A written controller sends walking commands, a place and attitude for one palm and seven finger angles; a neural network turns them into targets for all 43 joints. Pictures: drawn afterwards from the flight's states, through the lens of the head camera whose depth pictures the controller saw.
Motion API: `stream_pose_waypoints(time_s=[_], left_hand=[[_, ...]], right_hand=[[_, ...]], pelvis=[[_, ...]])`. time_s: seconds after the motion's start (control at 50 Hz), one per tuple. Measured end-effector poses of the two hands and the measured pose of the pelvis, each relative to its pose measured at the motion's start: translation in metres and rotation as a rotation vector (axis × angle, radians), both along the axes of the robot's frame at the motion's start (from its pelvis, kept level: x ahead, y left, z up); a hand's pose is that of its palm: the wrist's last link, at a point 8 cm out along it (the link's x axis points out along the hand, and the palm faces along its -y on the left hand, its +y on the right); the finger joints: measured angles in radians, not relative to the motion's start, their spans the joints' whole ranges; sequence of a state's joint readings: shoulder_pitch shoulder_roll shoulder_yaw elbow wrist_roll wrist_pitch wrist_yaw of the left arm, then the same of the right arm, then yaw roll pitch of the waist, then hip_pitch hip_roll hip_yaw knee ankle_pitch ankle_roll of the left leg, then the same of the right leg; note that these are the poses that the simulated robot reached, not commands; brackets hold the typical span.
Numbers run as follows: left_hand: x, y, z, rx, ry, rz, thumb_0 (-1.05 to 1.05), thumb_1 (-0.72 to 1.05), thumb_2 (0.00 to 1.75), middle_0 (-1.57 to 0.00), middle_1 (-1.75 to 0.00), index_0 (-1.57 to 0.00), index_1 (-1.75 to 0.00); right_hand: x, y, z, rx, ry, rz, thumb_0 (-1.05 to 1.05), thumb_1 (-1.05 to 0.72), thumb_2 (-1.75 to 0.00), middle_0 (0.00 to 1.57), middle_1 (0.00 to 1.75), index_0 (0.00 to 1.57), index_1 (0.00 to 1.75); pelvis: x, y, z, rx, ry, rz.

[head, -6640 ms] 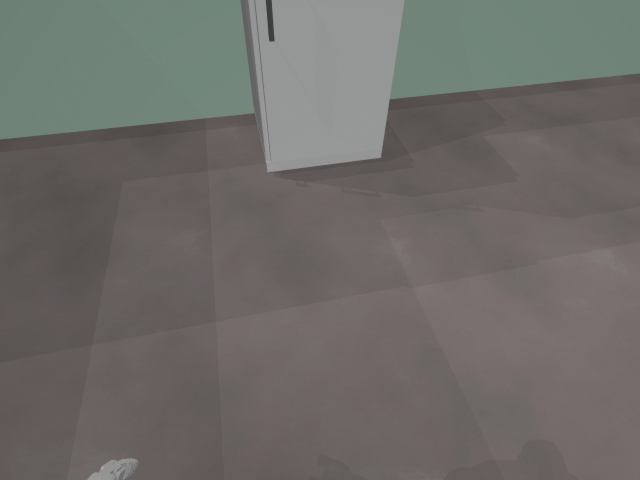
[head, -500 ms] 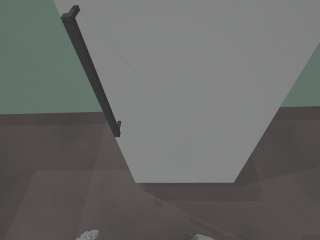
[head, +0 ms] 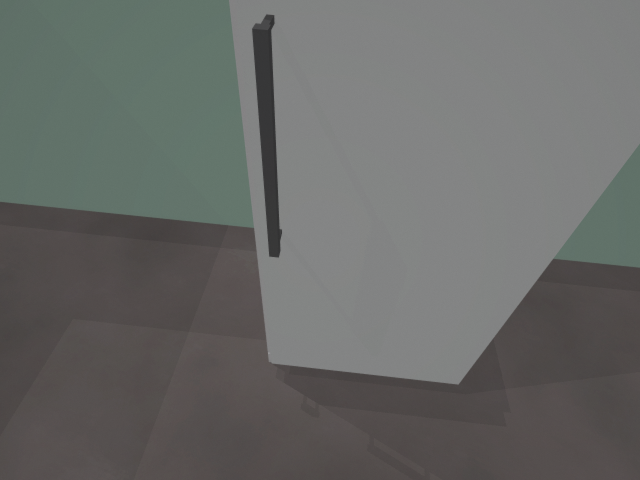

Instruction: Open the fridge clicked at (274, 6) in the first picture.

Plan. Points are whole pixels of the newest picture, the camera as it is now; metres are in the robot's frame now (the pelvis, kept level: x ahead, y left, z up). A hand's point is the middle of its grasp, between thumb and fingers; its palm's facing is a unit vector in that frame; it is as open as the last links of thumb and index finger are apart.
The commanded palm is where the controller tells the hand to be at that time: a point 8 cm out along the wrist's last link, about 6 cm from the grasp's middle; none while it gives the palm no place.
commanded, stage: come to a stop and stand still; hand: left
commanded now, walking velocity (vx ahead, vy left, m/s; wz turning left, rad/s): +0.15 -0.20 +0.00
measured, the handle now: (272, 160) +0.54 +0.12 +0.12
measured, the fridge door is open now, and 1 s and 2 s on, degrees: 0 0 0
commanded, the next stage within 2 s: look again from close up in 1.02 s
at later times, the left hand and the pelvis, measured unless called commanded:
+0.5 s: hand out of the picture +0.04 +0.14 -0.17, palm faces -0.04 -0.97 -0.23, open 7.3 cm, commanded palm none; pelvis -0.01 -0.04 +0.00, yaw -1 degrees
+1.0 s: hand out of the picture +0.00 +0.09 -0.17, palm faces +0.02 -0.98 -0.18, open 7.3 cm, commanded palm none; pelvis +0.01 -0.07 +0.01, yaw -1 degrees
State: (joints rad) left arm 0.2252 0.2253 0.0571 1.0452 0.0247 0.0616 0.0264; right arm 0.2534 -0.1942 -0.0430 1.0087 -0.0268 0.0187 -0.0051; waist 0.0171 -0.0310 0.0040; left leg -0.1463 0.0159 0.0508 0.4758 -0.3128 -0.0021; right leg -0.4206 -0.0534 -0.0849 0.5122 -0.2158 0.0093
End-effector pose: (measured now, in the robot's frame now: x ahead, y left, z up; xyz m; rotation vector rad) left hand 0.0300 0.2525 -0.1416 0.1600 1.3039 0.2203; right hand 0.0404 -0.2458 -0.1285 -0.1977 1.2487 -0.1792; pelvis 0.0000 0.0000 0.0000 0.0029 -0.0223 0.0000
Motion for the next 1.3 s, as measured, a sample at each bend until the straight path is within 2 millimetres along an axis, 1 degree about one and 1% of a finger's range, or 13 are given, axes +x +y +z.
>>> stream_pose_waypoints(time_s=[0.12, 0.2, 0.26, 0.34, 0.46, 0.52, 0.62, 0.74, 0.86, 0.98, 1.14, 1.22, 1.3], left_hand=[[-0.033, 0.001, 0.003, -0.073, 0.045, 0.019, 0.0, 0.91, 0.9, -0.2, -0.3, -0.19, -0.3], [-0.055, -0.004, 0.001, -0.089, 0.125, 0.003, 0.0, 0.91, 0.9, -0.2, -0.3, -0.19, -0.3], [-0.062, -0.011, 0.0, -0.094, 0.188, -0.024, 0.0, 0.91, 0.9, -0.2, -0.3, -0.19, -0.3], [-0.048, -0.025, 0.002, -0.089, 0.201, -0.066, 0.0, 0.91, 0.9, -0.2, -0.3, -0.19, -0.3], [-0.001, -0.051, 0.004, -0.025, 0.085, -0.103, 0.01, 0.93, 0.9, -0.2, -0.3, -0.2, -0.3], [0.014, -0.066, 0.011, -0.007, 0.025, -0.099, 0.01, 0.93, 0.9, -0.2, -0.3, -0.2, -0.3], [0.022, -0.08, 0.014, 0.004, -0.022, -0.076, 0.0, 0.95, 0.9, -0.2, -0.3, -0.2, -0.3], [0.01, -0.09, 0.001, -0.022, 0.012, -0.044, 0.0, 0.96, 0.9, -0.2, -0.3, -0.2, -0.3], [-0.013, -0.099, 0.0, -0.049, 0.087, -0.027, 0.0, 0.95, 0.9, -0.2, -0.3, -0.2, -0.3], [-0.035, -0.11, 0.003, -0.068, 0.147, -0.02, 0.0, 0.92, 0.9, -0.2, -0.3, -0.2, -0.3], [-0.045, -0.115, 0.006, -0.066, 0.166, -0.021, 0.0, 0.91, 0.9, -0.2, -0.3, -0.2, -0.3], [-0.046, -0.11, 0.007, -0.055, 0.135, -0.06, 0.0, 0.91, 0.9, -0.2, -0.3, -0.2, -0.3], [-0.042, -0.096, 0.0, -0.057, 0.107, -0.084, 0.0, 0.9, 0.9, -0.2, -0.3, -0.2, -0.3]], right_hand=[[-0.063, 0.034, 0.012, 0.015, 0.143, -0.017, 0.0, -0.91, -0.9, 0.2, 0.3, 0.2, 0.3], [-0.087, 0.047, 0.012, 0.036, 0.186, -0.062, 0.0, -0.91, -0.9, 0.2, 0.3, 0.2, 0.3], [-0.103, 0.051, 0.01, 0.048, 0.21, -0.101, 0.0, -0.91, -0.9, 0.2, 0.3, 0.2, 0.3], [-0.124, 0.047, 0.008, 0.069, 0.262, -0.142, 0.0, -0.91, -0.9, 0.2, 0.3, 0.2, 0.3], [-0.143, 0.022, -0.011, 0.119, 0.339, -0.176, 0.0, -0.9, -0.9, 0.2, 0.3, 0.2, 0.3], [-0.135, 0.005, -0.017, 0.131, 0.347, -0.157, 0.0, -0.91, -0.9, 0.2, 0.3, 0.2, 0.3], [-0.095, -0.019, -0.02, 0.11, 0.275, -0.108, 0.0, -0.91, -0.9, 0.2, 0.3, 0.2, 0.3], [-0.042, -0.035, -0.021, 0.073, 0.154, -0.059, 0.0, -0.91, -0.9, 0.2, 0.3, 0.19, 0.3], [-0.016, -0.048, -0.012, 0.042, 0.114, -0.03, 0.01, -0.93, -0.9, 0.2, 0.3, 0.2, 0.3], [-0.009, -0.049, -0.012, 0.05, 0.112, -0.021, 0.0, -0.93, -0.9, 0.2, 0.3, 0.2, 0.3], [-0.022, -0.046, -0.014, 0.065, 0.148, -0.03, 0.0, -0.93, -0.9, 0.2, 0.3, 0.2, 0.3], [-0.023, -0.043, -0.013, 0.068, 0.105, -0.051, 0.01, -0.93, -0.9, 0.2, 0.3, 0.2, 0.3], [-0.024, -0.033, -0.016, 0.057, 0.038, -0.065, 0.01, -0.93, -0.9, 0.2, 0.3, 0.2, 0.3]], pelvis=[[-0.007, 0.013, 0.015, -0.028, 0.013, 0.017], [-0.009, 0.013, 0.015, -0.012, 0.03, -0.002], [-0.01, 0.009, 0.015, -0.004, 0.04, -0.014], [-0.011, -0.002, 0.014, -0.003, 0.046, -0.024], [-0.008, -0.032, 0.003, 0.019, 0.044, -0.027], [-0.004, -0.043, 0.004, 0.002, 0.033, -0.007], [0.0, -0.058, 0.005, 0.001, 0.015, 0.002], [0.005, -0.065, 0.001, -0.013, -0.014, 0.004], [0.01, -0.07, 0.006, 0.001, -0.009, -0.006], [0.012, -0.071, 0.008, 0.005, -0.006, -0.011], [0.013, -0.071, 0.009, 0.005, -0.003, -0.018], [0.006, -0.063, 0.007, -0.003, 0.009, -0.044], [0.0, -0.05, 0.0, -0.022, -0.002, -0.043]])
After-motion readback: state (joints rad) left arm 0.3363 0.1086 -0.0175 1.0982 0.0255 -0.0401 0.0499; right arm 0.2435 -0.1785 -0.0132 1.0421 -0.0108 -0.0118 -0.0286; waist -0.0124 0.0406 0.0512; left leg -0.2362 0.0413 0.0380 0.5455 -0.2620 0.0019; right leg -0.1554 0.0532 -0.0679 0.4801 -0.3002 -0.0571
